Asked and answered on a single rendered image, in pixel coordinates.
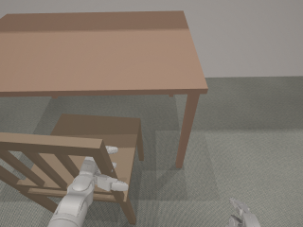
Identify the table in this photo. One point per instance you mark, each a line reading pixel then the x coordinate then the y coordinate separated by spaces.
pixel 115 53

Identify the robot right hand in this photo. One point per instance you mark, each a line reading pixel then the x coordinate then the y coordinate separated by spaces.
pixel 247 219

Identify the robot left hand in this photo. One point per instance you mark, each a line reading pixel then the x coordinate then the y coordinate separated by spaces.
pixel 105 182

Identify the chair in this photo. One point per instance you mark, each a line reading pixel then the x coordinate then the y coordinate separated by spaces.
pixel 74 137

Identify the robot left forearm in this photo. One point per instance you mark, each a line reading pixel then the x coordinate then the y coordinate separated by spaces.
pixel 73 207

